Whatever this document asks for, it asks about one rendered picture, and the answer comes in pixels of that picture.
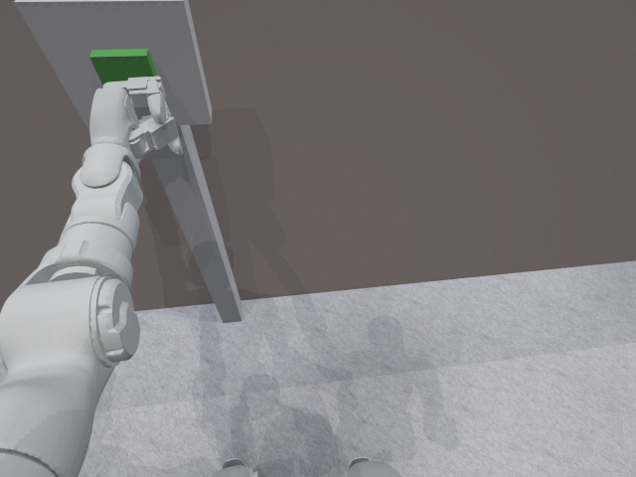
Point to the robot left shin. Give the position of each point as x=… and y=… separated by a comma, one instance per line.
x=233, y=462

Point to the robot left upper arm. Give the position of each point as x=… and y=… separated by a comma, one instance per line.
x=60, y=342

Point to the robot shin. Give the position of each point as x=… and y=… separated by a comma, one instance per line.
x=233, y=462
x=357, y=460

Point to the left robot hand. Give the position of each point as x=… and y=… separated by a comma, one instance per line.
x=113, y=119

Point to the robot right shin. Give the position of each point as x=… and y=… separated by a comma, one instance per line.
x=357, y=460

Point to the button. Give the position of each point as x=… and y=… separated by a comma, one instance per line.
x=119, y=65

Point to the panel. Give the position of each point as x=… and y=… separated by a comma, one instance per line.
x=67, y=31

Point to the left robot forearm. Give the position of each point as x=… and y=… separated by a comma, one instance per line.
x=100, y=235

